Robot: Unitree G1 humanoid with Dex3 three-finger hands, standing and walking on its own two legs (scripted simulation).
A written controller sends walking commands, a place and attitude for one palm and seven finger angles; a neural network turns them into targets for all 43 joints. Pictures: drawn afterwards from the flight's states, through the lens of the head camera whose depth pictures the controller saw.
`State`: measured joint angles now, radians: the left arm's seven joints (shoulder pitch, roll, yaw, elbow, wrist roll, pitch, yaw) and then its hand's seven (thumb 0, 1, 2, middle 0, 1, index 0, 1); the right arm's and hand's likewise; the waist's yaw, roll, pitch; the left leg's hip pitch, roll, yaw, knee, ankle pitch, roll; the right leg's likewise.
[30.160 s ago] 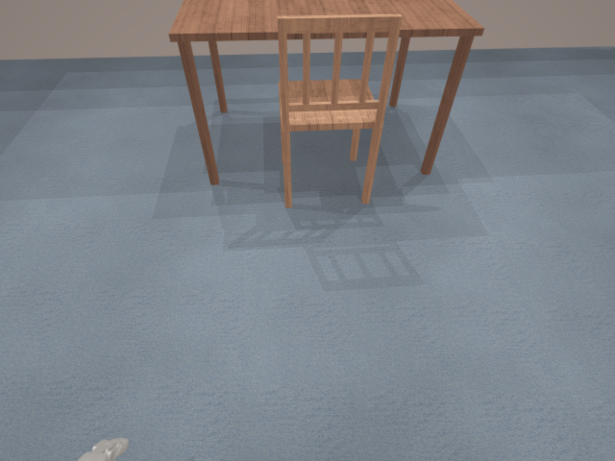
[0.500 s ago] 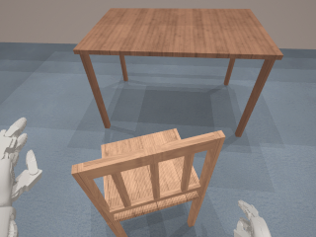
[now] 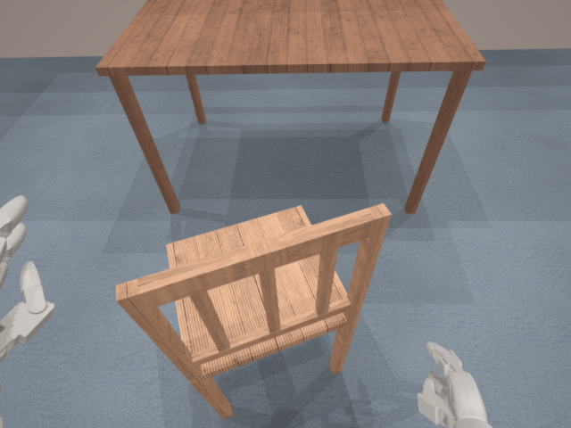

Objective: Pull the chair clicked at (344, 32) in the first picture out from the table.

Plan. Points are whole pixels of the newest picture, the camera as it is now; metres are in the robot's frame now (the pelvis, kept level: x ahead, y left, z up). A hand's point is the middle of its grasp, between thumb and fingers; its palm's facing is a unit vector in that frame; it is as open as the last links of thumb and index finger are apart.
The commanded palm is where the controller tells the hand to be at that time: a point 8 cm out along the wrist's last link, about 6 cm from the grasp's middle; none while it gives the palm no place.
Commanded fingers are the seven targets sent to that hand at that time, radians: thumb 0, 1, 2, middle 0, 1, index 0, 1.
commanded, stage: step back with the hand held close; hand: left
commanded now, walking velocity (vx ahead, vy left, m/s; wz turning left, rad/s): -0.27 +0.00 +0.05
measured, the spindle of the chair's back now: (270, 301) +0.35 +0.06 -0.11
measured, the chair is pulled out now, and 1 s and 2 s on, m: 0.59 0.59 0.59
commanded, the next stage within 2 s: stop stepping back and stand still in 1.44 s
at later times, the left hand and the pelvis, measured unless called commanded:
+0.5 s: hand out of the picture +0.14 +0.27 +0.16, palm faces +0.46 -0.74 -0.49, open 7.4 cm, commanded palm +0.07 +0.30 +0.17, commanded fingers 0.00 0.90 0.90 -0.20 -0.30 -0.20 -0.30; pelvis -0.06 +0.00 -0.01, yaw +2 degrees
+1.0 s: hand out of the picture +0.10 +0.27 +0.16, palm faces +0.47 -0.71 -0.52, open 7.4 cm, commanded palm +0.03 +0.30 +0.17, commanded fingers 0.00 0.90 0.90 -0.20 -0.30 -0.20 -0.30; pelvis -0.09 -0.01 -0.02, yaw +4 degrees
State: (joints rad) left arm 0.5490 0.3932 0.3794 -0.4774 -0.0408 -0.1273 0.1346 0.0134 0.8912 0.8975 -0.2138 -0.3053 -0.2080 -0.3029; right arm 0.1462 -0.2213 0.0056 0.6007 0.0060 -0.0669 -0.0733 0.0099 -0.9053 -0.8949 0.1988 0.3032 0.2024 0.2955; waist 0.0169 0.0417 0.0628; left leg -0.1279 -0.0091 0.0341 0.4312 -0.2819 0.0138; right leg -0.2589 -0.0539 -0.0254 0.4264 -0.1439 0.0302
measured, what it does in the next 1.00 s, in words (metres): lifts its right foot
